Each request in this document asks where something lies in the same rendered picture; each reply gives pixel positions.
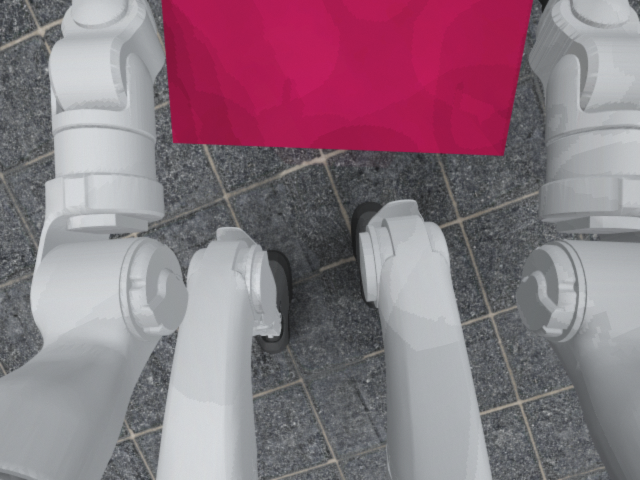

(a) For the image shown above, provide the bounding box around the left robot foot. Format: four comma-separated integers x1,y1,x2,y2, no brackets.
258,250,293,354

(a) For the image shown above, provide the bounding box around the carton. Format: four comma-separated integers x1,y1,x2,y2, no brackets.
161,0,533,156

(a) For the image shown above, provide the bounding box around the robot left upper arm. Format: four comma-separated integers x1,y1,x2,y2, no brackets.
0,237,189,480

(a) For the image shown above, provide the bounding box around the left robot forearm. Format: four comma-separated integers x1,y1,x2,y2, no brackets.
30,0,165,329

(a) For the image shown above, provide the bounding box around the robot left shin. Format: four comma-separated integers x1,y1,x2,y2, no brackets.
187,227,281,336

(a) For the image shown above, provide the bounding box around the right robot forearm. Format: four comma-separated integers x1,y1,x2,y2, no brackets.
529,0,640,243

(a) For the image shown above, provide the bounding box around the robot right upper arm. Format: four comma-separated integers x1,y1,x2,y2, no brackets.
516,240,640,480

